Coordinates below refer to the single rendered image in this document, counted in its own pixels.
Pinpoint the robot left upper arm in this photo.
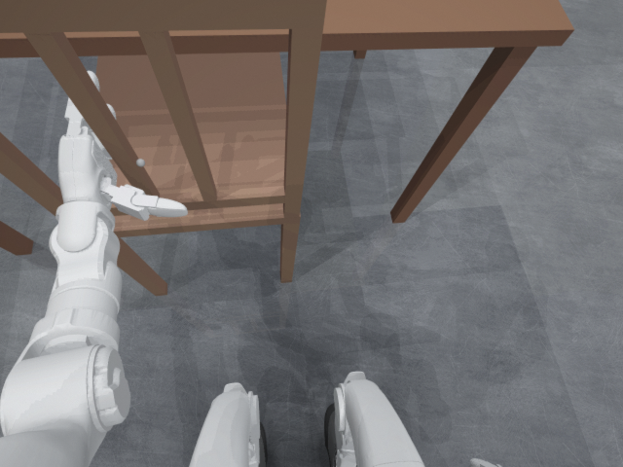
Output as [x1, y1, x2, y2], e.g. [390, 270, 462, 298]
[0, 344, 130, 467]

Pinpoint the robot left thigh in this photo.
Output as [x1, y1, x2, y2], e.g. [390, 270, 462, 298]
[189, 390, 260, 467]

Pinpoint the table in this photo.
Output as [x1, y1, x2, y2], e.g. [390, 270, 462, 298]
[0, 0, 574, 255]

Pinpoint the robot right shin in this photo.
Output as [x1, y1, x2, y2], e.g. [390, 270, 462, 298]
[335, 372, 378, 467]

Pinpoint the robot left forearm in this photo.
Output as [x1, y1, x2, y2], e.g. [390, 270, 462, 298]
[0, 200, 122, 436]

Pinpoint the left robot hand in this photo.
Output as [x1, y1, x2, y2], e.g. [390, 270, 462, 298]
[58, 71, 188, 221]

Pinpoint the chair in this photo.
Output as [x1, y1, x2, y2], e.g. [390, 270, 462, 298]
[0, 0, 327, 296]

